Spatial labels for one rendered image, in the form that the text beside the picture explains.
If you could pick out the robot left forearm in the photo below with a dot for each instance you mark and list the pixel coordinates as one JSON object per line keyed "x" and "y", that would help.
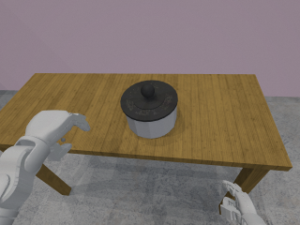
{"x": 19, "y": 165}

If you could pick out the robot right hand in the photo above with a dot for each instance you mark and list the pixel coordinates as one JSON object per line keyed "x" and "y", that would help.
{"x": 242, "y": 204}

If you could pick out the robot left hand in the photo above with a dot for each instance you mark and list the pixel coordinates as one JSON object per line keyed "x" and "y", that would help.
{"x": 51, "y": 125}

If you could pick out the table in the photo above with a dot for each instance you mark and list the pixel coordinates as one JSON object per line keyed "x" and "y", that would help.
{"x": 221, "y": 120}

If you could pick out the robot right forearm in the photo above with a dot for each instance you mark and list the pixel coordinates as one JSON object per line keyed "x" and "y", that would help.
{"x": 251, "y": 219}

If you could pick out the pot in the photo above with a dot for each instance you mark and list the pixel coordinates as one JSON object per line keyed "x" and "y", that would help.
{"x": 154, "y": 129}

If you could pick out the knob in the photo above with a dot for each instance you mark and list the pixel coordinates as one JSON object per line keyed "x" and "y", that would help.
{"x": 147, "y": 90}

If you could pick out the lid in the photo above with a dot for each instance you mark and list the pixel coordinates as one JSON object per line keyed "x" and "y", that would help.
{"x": 149, "y": 109}

